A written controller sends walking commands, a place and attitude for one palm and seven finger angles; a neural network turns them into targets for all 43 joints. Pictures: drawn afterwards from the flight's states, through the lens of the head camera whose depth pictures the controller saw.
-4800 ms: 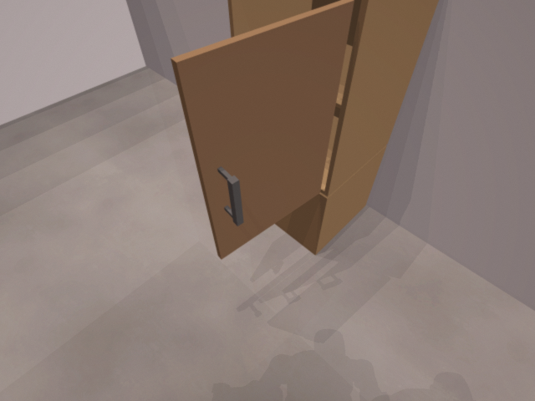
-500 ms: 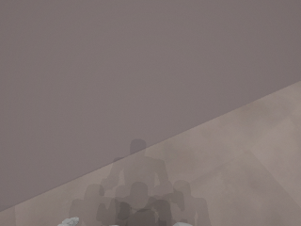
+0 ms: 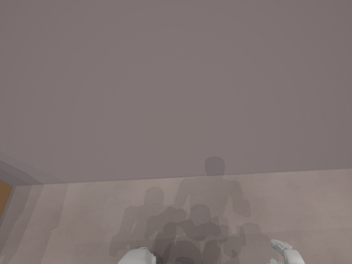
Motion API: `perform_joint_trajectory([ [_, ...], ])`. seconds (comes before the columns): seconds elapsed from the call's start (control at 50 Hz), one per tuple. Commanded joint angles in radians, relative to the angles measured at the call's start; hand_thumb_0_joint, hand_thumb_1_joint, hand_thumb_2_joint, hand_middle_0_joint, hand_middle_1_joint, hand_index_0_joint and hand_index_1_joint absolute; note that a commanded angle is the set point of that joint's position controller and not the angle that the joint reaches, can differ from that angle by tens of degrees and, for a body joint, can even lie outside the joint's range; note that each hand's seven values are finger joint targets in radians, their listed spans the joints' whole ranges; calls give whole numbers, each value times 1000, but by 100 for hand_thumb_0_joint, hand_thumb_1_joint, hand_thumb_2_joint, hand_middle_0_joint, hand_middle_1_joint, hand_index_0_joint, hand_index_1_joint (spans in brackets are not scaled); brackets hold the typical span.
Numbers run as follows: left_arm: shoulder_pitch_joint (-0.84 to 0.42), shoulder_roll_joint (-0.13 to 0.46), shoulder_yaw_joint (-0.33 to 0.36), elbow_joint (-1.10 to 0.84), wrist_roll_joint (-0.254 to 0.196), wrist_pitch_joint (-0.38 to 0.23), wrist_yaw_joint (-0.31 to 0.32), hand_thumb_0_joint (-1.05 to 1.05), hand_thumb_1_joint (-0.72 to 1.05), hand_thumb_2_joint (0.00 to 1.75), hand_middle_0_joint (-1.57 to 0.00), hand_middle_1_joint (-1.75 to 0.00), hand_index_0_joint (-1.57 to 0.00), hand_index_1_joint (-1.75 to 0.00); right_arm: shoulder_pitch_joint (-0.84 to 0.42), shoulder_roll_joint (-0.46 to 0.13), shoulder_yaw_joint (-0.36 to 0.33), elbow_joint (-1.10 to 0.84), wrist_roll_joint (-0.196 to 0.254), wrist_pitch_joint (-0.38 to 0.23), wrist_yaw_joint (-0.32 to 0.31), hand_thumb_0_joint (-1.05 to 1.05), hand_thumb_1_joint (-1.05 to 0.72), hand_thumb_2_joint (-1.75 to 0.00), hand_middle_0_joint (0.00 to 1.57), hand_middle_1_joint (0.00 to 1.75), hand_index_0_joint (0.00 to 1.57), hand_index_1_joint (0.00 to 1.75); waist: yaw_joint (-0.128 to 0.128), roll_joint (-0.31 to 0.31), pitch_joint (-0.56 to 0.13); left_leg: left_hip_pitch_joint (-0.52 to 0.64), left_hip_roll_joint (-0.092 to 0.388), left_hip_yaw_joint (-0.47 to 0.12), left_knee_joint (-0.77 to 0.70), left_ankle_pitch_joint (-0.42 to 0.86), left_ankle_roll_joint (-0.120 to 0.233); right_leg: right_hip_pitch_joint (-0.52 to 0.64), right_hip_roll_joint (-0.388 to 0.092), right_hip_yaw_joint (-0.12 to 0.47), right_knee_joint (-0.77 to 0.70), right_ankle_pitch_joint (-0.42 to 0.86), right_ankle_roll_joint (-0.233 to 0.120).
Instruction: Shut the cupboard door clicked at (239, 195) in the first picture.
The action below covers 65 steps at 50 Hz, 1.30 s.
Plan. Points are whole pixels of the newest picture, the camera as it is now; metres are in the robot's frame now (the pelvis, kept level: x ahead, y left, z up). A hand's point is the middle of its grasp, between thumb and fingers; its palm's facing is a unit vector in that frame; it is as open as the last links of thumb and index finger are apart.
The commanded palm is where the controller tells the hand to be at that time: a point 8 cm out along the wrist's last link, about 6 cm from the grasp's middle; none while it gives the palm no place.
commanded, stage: turn to face it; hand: left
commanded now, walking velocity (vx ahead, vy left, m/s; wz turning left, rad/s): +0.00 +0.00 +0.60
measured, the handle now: out of the picture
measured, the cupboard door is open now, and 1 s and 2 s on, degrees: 84 84 84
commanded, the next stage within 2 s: none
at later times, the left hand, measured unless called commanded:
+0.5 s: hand out of the picture +0.06 +0.19 -0.15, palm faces +0.31 -0.90 -0.31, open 7.4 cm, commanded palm none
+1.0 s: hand out of the picture -0.02 +0.17 -0.16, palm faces +0.61 -0.73 -0.32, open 7.4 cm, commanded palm none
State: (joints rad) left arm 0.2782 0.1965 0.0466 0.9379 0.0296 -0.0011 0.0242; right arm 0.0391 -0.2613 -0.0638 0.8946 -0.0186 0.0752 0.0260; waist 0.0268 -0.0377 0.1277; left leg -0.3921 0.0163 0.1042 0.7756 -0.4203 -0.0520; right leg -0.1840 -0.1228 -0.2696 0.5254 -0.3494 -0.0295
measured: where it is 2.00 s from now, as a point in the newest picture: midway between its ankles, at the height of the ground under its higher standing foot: outside the picture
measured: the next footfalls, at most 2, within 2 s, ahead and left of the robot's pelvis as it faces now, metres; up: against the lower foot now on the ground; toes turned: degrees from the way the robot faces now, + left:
left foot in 0.06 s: +0.05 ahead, +0.12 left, +0.00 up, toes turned +9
right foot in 0.40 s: +0.08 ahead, -0.17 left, +0.00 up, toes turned +14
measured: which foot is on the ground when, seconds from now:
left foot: up 0.00-0.04, down 0.06-0.40, up 0.42-0.68, down 0.70-1.00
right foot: down 0.00-0.06, up 0.08-0.38, down 0.40-0.70, up 0.72-0.98, down 1.00-1.00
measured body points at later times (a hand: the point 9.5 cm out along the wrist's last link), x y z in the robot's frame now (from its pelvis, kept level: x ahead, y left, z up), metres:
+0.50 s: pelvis +0.01 -0.05 -0.01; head +0.07 -0.05 +0.44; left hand +0.04 +0.23 -0.13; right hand +0.16 -0.28 -0.16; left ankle -0.03 +0.08 -0.68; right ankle +0.04 -0.17 -0.74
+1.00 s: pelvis +0.03 -0.07 -0.01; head +0.08 -0.05 +0.43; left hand -0.05 +0.21 -0.14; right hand +0.26 -0.22 -0.16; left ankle -0.02 +0.07 -0.74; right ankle +0.11 -0.17 -0.74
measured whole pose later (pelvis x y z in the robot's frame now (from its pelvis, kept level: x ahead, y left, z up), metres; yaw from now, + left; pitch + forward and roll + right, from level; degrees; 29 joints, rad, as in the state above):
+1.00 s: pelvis +0.03 -0.07 -0.01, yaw +38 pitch +1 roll +0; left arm 0.16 0.27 0.07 0.86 0.02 0.03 0.01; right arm 0.16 -0.24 -0.06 0.90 -0.03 0.07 0.01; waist 0.00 0.01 0.08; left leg -0.38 -0.03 -0.11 0.61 -0.26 -0.02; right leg -0.31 -0.04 -0.02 0.61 -0.38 0.05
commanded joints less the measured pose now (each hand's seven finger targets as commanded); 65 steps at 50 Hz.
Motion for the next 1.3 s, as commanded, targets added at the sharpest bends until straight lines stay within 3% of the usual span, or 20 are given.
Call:
perform_joint_trajectory([
  [0.0, -2, 227, 59, -61, -15, -17, 2, 0, 90, 90, -20, -30, -20, -30, 85, -62, -9, -65, 1, -38, -7, 0, -90, -90, 20, 30, 20, 30, -55, -102, -232, 190, -22, 46, -271, 184, 38, 124, -229, 95, 121, 850, -21],
  [0.02, -26, 214, 57, -75, -21, -14, -3, 0, 90, 90, -20, -30, -20, -30, 167, -125, -28, -44, -6, -44, -10, 0, -90, -90, 20, 30, 20, 30, -105, 11, -272, 406, 86, -62, -327, 436, 91, -67, -192, 62, 294, 623, 34],
  [0.04, -56, 146, 40, -121, -28, -6, -10, 0, 90, 90, -20, -30, -20, -30, 239, -248, -60, -39, -11, -46, -14, 0, -90, -90, 20, 30, 20, 30, -143, 343, -280, 534, 404, -482, -365, 851, 271, -372, -23, 54, 556, -228, 118],
  [0.06, -115, 171, 36, -162, -14, 12, 2, 0, 90, 90, -20, -30, -20, -30, 283, -278, -60, -20, -1, -36, -17, 0, -90, -90, 20, 30, 20, 30, -145, 220, -260, 459, 472, -493, -366, 822, 344, -411, -4, 202, 654, -341, 107],
  [0.16, -94, 150, 47, -102, -13, 41, -12, 0, 90, 90, -20, -30, -20, -30, 84, -186, -37, -65, -4, -52, -43, 0, -90, -90, 20, 30, 20, 30, -33, 193, -156, 204, 235, -334, -425, 475, 218, -336, 19, 266, 604, -101, 119],
  [0.34, -12, 158, 52, -110, -17, 16, -9, 0, 90, 90, -20, -30, -20, -30, 49, -170, -60, -82, -1, -33, -30, 0, -90, -90, 20, 30, 20, 30, 22, 150, -184, -36, 111, -374, -299, 229, 135, 86, 100, 223, -51, 67, 89],
  [0.38, 4, 307, 75, -125, 4, 3, 6, 0, 90, 90, -20, -30, -20, -30, 48, -63, -46, -123, 9, -37, -17, 0, -90, -90, 20, 30, 20, 30, 46, -299, -172, -235, -86, -119, 157, -187, 9, 134, -355, 650, -302, 114, -88],
  [0.4, -28, 291, 66, -138, -1, 2, 8, 0, 90, 90, -20, -30, -20, -30, 65, -88, -47, -122, 1, -32, -12, 0, -90, -90, 20, 30, 20, 30, 23, -219, -161, -195, -31, -152, 342, -185, 26, 10, -373, 594, -271, 130, -144],
  [0.48, -123, 184, 41, -154, -5, -1, 12, 0, 90, 90, -20, -30, -20, -30, 74, -48, -33, -71, 6, -17, -1, 0, -90, -90, 20, 30, 20, 30, -33, -231, -116, -173, 24, -89, 347, -60, -11, 32, -203, 286, -159, 530, -84],
  [0.62, -44, 250, 65, -110, -11, -2, 2, 0, 90, 90, -20, -30, -20, -30, 99, -45, -16, -63, 8, -39, 2, 0, -90, -90, 20, 30, 20, 30, -23, -142, -191, 87, -30, 22, -214, 118, 9, 110, -206, 180, 43, 663, -22],
  [0.64, -63, 243, 65, -116, -18, 2, -1, 0, 90, 90, -20, -30, -20, -30, 160, -82, -26, -49, 5, -45, 1, 0, -90, -90, 20, 30, 20, 30, -62, -76, -219, 227, -8, -9, -323, 256, 29, 21, -196, 149, 154, 590, 18],
  [0.68, -135, 135, 30, -185, -22, 17, -7, 0, 90, 90, -20, -30, -20, -30, 294, -260, -69, -31, -6, -47, -11, 0, -90, -90, 20, 30, 20, 30, -133, 359, -238, 419, 408, -534, -392, 834, 275, -392, 6, 147, 551, -332, 126],
  [0.7, -184, 160, 35, -206, -13, 27, 0, 0, 90, 90, -20, -30, -20, -30, 316, -258, -67, -17, -10, -46, -21, 0, -90, -90, 20, 30, 20, 30, -143, 218, -230, 356, 404, -531, -386, 665, 306, -402, 10, 238, 621, -317, 111],
  [0.78, -155, 139, 43, -136, -15, 38, -13, 0, 90, 90, -20, -30, -20, -30, 134, -187, -48, -60, -11, -52, -42, 0, -90, -90, 20, 30, 20, 30, -52, 237, -161, 182, 232, -392, -419, 407, 214, -340, 27, 271, 567, -129, 106],
  [0.94, 3, 153, 51, -101, -18, 21, -9, 0, 90, 90, -20, -30, -20, -30, 40, -173, -58, -90, -3, -28, -31, 0, -90, -90, 20, 30, 20, 30, 20, 142, -165, -55, 118, -397, -324, 157, 144, 77, 101, 225, -35, 46, 78],
  [0.98, 9, 293, 73, -124, 5, 8, 4, 0, 90, 90, -20, -30, -20, -30, 27, -76, -46, -129, 7, -27, -17, 0, -90, -90, 20, 30, 20, 30, 45, -287, -120, -247, -97, -136, 144, -164, 12, 79, -337, 683, -354, -87, -97],
  [1.06, -122, 175, 37, -153, -8, -3, 9, 0, 90, 90, -20, -30, -20, -30, 61, -73, -44, -76, -1, -12, -2, 0, -90, -90, 20, 30, 20, 30, -43, -213, -100, -183, 7, -136, 427, -37, 2, -25, -201, 357, -206, 348, -99],
  [1.14, -30, 211, 50, -123, -2, -8, 10, 0, 90, 90, -20, -30, -20, -30, 0, -18, -19, -83, 8, -17, 7, 0, -90, -90, 20, 30, 20, 30, 8, -142, -146, -95, -11, -38, 122, -51, -12, 107, -205, 261, -130, 597, -88],
  [1.26, -27, 244, 69, -94, -15, -2, -1, 0, 90, 90, -20, -30, -20, -30, 92, -55, -19, -60, 8, -41, 0, 0, -90, -90, 20, 30, 20, 30, -39, -124, -204, 186, -27, -1, -314, 184, 24, 64, -205, 160, 78, 609, -1],
  [1.28, -32, 213, 64, -108, -20, 2, -6, 0, 90, 90, -20, -30, -20, -30, 150, -127, -37, -51, 3, -49, -2, 0, -90, -90, 20, 30, 20, 30, -69, 48, -255, 368, 101, -150, -375, 393, 76, -100, -153, 111, 248, 415, 56],
])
